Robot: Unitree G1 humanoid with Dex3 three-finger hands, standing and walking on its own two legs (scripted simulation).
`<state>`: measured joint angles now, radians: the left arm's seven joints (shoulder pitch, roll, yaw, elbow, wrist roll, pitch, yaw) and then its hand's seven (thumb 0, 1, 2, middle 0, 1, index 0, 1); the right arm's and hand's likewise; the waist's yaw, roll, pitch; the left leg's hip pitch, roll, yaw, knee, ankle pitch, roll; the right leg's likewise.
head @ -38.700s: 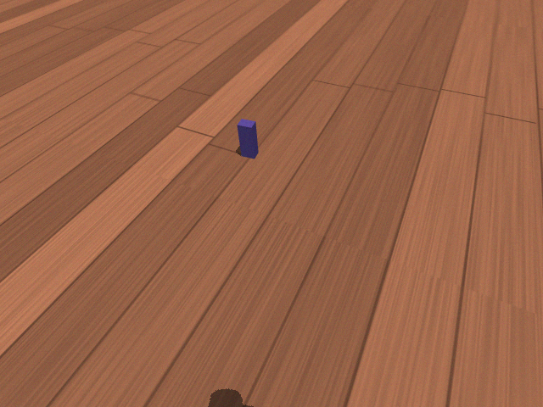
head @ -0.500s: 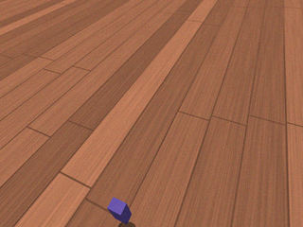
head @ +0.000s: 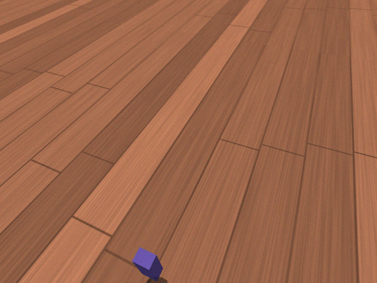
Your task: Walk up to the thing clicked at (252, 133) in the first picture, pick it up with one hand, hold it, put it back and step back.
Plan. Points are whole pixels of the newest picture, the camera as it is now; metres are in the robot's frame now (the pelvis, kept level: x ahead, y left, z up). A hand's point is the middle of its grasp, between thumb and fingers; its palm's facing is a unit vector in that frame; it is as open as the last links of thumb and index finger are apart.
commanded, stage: stand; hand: left
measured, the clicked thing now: (148, 265) +0.34 +0.25 -0.67
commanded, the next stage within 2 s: step back in 0.36 s
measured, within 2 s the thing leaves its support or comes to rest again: neither
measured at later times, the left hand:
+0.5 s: hand out of the picture +0.08 +0.26 -0.16, palm faces -0.02 -0.93 -0.36, open 7.4 cm
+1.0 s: hand out of the picture +0.04 +0.30 -0.18, palm faces -0.13 -0.92 -0.37, open 7.4 cm
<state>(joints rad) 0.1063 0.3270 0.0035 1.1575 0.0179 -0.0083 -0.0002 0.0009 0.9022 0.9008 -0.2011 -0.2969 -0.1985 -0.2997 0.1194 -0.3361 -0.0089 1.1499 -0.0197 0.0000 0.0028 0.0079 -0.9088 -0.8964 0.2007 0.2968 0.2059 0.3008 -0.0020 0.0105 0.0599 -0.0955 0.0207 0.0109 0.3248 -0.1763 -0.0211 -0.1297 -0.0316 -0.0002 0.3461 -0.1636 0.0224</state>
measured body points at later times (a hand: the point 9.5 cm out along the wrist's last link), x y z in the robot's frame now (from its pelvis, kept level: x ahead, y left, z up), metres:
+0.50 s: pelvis -0.02 +0.01 -0.01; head +0.03 +0.00 +0.44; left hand +0.08 +0.31 -0.14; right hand +0.07 -0.31 -0.14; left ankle +0.00 +0.13 -0.74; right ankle +0.02 -0.13 -0.75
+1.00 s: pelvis -0.09 +0.05 -0.03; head -0.02 +0.05 +0.42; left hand +0.05 +0.35 -0.15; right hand -0.02 -0.27 -0.15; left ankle -0.05 +0.13 -0.75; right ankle -0.11 -0.08 -0.74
